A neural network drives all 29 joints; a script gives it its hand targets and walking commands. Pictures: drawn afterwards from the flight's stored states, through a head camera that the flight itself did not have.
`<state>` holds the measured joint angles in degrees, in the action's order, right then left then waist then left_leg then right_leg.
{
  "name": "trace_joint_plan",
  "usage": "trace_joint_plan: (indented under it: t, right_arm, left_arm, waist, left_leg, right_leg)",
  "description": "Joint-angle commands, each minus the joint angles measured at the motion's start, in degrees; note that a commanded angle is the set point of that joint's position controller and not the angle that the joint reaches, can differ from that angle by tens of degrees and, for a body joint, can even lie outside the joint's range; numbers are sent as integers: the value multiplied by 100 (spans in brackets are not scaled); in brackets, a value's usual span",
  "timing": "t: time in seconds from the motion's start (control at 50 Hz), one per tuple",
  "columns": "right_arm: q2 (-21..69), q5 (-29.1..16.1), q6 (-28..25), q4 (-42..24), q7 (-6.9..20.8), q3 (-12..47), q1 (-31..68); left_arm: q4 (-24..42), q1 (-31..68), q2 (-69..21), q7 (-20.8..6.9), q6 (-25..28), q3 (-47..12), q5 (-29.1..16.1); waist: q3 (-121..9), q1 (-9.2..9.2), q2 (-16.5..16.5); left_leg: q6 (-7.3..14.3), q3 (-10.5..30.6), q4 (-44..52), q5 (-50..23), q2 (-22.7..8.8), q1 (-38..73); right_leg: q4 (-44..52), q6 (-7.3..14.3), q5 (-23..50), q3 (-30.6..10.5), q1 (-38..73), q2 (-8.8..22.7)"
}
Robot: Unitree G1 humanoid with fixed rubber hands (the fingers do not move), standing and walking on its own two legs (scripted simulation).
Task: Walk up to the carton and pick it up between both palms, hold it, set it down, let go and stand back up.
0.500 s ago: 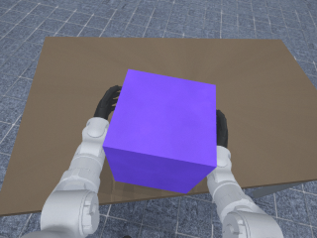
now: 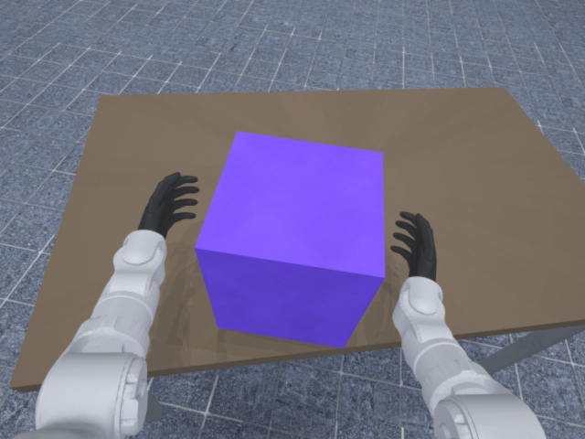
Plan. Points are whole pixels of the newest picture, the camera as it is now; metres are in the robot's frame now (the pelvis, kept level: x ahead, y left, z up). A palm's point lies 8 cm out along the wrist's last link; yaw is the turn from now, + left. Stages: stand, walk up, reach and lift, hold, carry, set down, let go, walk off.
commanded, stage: set down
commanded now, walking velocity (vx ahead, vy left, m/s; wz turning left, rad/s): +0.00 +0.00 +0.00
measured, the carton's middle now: (293, 247) +0.39 -0.01 +0.00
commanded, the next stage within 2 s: none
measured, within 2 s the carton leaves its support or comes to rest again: neither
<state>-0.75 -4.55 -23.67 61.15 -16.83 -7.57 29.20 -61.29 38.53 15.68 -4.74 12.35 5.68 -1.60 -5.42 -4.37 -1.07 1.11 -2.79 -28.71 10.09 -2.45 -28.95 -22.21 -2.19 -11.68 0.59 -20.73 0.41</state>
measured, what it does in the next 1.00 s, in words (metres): stands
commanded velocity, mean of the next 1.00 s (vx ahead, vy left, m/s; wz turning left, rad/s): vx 0.00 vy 0.00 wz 0.00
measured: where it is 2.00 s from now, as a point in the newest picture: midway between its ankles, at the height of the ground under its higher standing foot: outside the picture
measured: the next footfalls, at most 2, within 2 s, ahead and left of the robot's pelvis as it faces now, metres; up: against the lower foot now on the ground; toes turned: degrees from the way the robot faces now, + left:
none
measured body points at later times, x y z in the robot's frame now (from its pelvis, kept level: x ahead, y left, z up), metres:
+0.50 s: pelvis -0.01 +0.00 +0.00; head +0.00 +0.03 +0.45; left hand +0.34 +0.22 +0.00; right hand +0.27 -0.20 +0.01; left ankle +0.04 +0.10 -0.74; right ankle -0.02 -0.15 -0.74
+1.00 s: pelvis +0.00 +0.00 +0.00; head +0.00 +0.02 +0.45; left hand +0.28 +0.23 +0.01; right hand +0.21 -0.20 +0.02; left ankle +0.04 +0.10 -0.74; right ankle -0.02 -0.15 -0.74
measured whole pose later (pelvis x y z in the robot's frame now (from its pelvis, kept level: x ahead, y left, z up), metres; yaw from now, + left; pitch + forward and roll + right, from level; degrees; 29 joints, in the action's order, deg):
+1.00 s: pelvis +0.00 +0.00 +0.00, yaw +1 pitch -3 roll -2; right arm 1.8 -5.0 -10.1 12.9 -18.2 1.1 -12.3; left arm -24.3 -1.6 20.8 -8.5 4.8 2.7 -9.8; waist 1.7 -4.4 -1.1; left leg 1.2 -2.8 -28.7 12.1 -2.0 -14.0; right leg -22.4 -2.2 -13.9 0.6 -5.9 0.8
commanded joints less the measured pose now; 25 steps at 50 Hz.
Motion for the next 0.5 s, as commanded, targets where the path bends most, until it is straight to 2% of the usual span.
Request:
trace_joint_plan:
  t: [0.0,0.02,0.1,0.14,0.16,0.18,0.2,0.24,0.26,0.28,0.34,0.42,0.44,0.48]
  right_arm:
    - [-406,-731,-62,-1304,-44,767,1312]
    - [-347,-699,-74,-1365,-50,790,1191]
    - [-357,-701,-50,-1690,-36,775,966]
    - [-307,-703,-26,-1890,-9,819,760]
    - [-211,-712,-76,-2076,-15,946,375]
    - [-248,-766,-72,-2046,-21,955,372]
    - [-297,-725,-35,-2114,-21,936,266]
    - [-235,-660,-16,-2292,-40,940,-28]
    - [-209,-727,4,-2399,-26,1006,-119]
    - [-228,-700,31,-2454,-46,949,-138]
    - [-129,-649,151,-2859,-64,976,-376]
    - [9,-650,301,-3235,-105,1122,-963]
    - [23,-646,374,-3434,-119,1124,-816]
    - [74,-589,475,-3639,-142,1229,-1218]
  left_arm:
    - [439,1628,772,-220,210,-338,-759]
    - [538,1549,812,-224,241,-293,-741]
    - [997,1319,871,-213,301,-322,-835]
    - [1444,1192,915,-195,388,-307,-853]
    - [1629,827,873,-222,377,-266,-827]
    - [1712,808,938,-223,365,-232,-815]
    - [1887,794,944,-236,381,-233,-820]
    - [2194,602,955,-252,399,-201,-824]
    - [2251,443,1044,-263,406,-154,-849]
    - [2438,414,1055,-260,400,-228,-922]
    - [2552,93,1082,-303,331,-307,-1057]
    - [2844,-554,1078,-367,150,-328,-1109]
    - [2914,-468,1063,-367,98,-413,-1180]
    - [2843,-899,1122,-416,-16,-338,-1174]
  waist:
    - [-2739,-80,595]
    - [-2740,-22,594]
    - [-2607,12,584]
    - [-2664,81,679]
    - [-2700,139,648]
    - [-2594,190,760]
    - [-2578,129,741]
    - [-2428,157,789]
    - [-2306,244,724]
    - [-2201,196,798]
    - [-1868,220,594]
    - [-1233,323,591]
    - [-1198,287,536]
    - [-881,407,419]
  left_leg:
    - [-437,38,-292,-1360,200,2723]
    - [-442,41,-291,-1316,197,2761]
    - [-444,81,-182,-1131,183,2834]
    - [-469,94,-133,-1119,174,2944]
    - [-471,83,-144,-1413,178,3110]
    - [-493,74,-140,-1392,183,3101]
    - [-495,96,-104,-1399,177,3219]
    - [-513,99,-53,-1411,172,3255]
    - [-486,71,-12,-1416,188,3275]
    - [-498,83,25,-1293,190,3254]
    - [-439,108,137,-851,161,3196]
    - [-387,64,334,-527,191,3196]
    - [-372,74,354,-359,172,3135]
    - [-318,28,449,-187,184,3120]
  right_leg:
    - [144,38,1162,238,-143,-217]
    - [145,48,1105,239,-111,-219]
    - [199,68,850,249,-78,-220]
    - [211,88,761,246,-91,-222]
    - [205,96,1014,233,61,-235]
    - [212,101,923,223,32,-221]
    - [254,96,929,208,32,-233]
    - [271,95,914,199,57,-222]
    - [312,93,880,186,127,-226]
    - [313,100,741,195,104,-220]
    - [360,102,406,163,89,-180]
    - [484,116,178,104,270,-127]
    - [476,122,41,104,223,-117]
    - [540,120,-109,79,324,-91]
